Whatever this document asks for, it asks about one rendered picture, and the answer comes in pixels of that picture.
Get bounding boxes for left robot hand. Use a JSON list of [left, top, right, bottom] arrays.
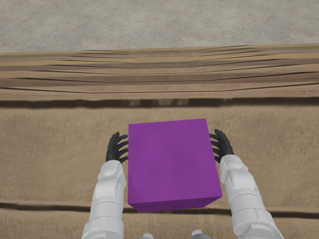
[[106, 132, 129, 164]]

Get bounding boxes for robot left forearm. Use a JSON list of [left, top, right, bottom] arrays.
[[81, 160, 127, 239]]

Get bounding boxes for right robot hand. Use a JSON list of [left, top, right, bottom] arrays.
[[209, 129, 234, 164]]

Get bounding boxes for robot right forearm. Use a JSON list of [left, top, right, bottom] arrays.
[[220, 154, 284, 239]]

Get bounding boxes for carton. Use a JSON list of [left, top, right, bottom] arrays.
[[128, 119, 223, 212]]

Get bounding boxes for robot right shin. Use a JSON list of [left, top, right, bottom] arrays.
[[191, 230, 202, 236]]

